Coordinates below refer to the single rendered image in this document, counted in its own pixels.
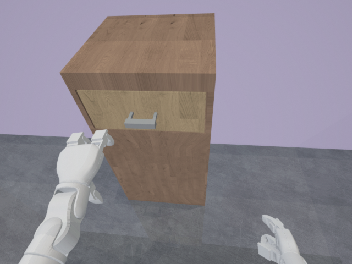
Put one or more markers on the robot left forearm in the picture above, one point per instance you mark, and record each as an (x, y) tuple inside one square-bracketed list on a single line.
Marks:
[(58, 234)]

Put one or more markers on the robot right hand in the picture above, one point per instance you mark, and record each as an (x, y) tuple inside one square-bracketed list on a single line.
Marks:
[(272, 248)]

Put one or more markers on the robot right forearm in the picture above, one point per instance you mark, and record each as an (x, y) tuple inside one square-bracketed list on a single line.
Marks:
[(291, 258)]

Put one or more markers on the cabinet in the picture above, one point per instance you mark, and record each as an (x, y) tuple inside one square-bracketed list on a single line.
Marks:
[(171, 52)]

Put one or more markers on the drawer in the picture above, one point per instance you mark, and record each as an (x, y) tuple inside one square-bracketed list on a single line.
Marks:
[(176, 110)]

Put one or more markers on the robot left hand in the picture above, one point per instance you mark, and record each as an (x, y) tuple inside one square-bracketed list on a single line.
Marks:
[(81, 160)]

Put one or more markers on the handle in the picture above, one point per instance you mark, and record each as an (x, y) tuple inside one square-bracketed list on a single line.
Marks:
[(140, 123)]

